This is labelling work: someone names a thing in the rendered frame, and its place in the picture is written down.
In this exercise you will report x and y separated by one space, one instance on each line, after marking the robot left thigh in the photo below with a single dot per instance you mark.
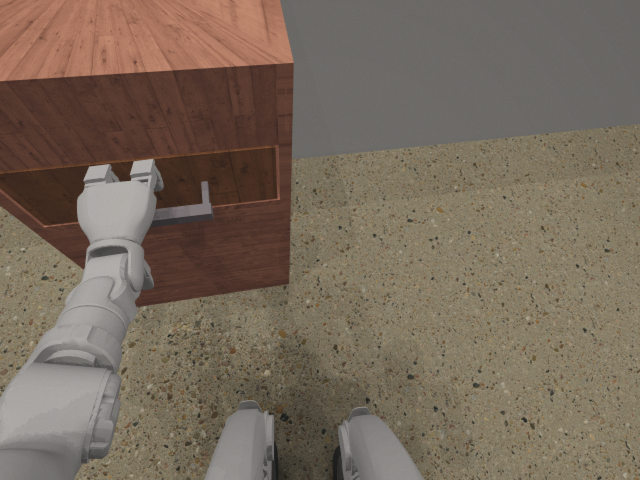
246 443

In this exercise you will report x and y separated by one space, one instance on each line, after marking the handle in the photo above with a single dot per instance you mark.
185 214

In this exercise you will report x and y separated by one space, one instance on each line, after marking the cabinet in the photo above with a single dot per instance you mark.
85 81

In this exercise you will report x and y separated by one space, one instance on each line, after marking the left robot hand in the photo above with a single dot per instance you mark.
108 208

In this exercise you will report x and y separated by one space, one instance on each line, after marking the robot right thigh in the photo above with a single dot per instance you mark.
368 446

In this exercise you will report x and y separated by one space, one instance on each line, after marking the robot left forearm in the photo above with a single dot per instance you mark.
91 328

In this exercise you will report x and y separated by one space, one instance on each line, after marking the robot thigh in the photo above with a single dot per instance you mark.
368 446
246 443

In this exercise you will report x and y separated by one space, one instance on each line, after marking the drawer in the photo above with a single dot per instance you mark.
234 176

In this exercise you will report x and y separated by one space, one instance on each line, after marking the left robot upper arm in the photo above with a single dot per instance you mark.
58 418

